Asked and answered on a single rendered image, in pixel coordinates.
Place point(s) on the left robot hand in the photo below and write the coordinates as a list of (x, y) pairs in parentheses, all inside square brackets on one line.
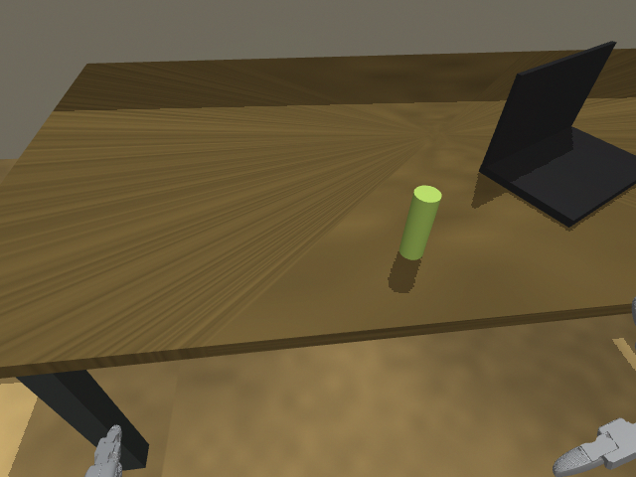
[(107, 455)]

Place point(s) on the right robot hand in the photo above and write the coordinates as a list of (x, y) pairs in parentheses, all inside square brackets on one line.
[(614, 446)]

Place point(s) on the table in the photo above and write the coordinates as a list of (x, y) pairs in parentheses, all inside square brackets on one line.
[(179, 210)]

